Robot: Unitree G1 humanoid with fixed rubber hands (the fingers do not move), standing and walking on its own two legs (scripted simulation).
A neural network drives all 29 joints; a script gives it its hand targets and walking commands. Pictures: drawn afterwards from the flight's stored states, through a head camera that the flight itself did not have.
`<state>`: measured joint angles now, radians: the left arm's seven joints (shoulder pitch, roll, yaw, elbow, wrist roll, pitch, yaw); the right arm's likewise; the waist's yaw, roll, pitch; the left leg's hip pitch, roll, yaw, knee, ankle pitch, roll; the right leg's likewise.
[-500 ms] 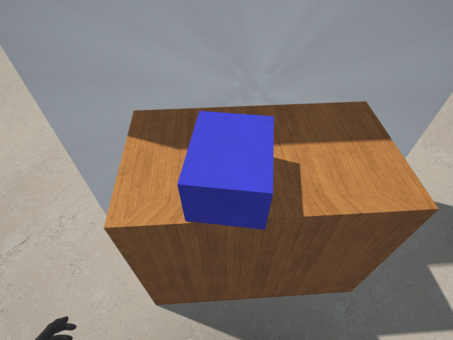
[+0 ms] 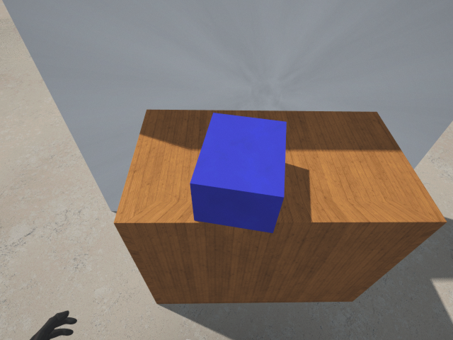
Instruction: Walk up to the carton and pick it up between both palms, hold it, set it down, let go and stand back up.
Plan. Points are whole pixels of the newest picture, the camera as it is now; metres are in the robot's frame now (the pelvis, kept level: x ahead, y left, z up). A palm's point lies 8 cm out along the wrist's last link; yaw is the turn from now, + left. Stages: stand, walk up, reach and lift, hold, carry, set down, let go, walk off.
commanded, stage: walk up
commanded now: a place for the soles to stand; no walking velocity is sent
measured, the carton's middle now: (241, 169) +0.52 +0.00 -0.03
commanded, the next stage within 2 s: none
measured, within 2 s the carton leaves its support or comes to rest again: neither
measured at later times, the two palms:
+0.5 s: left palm out of the picture +0.10 +0.34 -0.06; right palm out of the picture +0.08 -0.34 -0.06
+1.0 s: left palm out of the picture +0.10 +0.33 -0.06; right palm out of the picture +0.10 -0.34 -0.06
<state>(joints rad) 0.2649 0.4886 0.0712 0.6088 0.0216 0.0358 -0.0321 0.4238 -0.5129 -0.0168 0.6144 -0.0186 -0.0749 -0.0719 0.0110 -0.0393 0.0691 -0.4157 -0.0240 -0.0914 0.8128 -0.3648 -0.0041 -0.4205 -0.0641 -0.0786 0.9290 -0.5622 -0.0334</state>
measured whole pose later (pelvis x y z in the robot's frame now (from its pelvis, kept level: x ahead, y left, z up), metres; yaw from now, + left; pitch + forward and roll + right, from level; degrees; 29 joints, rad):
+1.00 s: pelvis +0.00 -0.01 +0.00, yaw +4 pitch -1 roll +1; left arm 0.26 0.48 0.07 0.61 0.02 0.03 -0.03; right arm 0.41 -0.50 -0.02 0.62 -0.02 -0.07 -0.06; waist 0.01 -0.03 0.05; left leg -0.43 -0.03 -0.12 0.80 -0.35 -0.01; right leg -0.41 -0.05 -0.07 0.90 -0.56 -0.03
